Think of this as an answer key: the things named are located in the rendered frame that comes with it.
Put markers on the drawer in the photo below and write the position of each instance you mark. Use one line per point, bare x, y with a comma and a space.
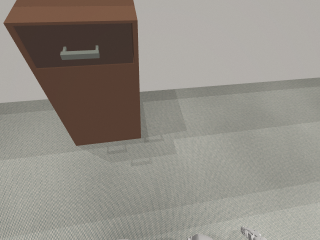
44, 43

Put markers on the robot right hand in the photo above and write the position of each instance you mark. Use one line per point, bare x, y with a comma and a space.
251, 234

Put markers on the cabinet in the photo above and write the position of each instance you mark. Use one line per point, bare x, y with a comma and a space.
96, 103

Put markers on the handle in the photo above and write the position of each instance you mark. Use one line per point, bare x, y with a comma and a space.
81, 54

